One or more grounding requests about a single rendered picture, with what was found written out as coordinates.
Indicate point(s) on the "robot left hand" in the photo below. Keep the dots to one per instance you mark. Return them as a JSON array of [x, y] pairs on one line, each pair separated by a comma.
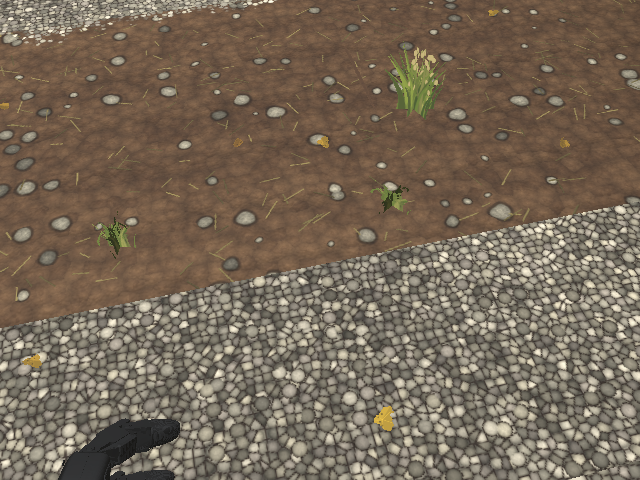
[[117, 443]]

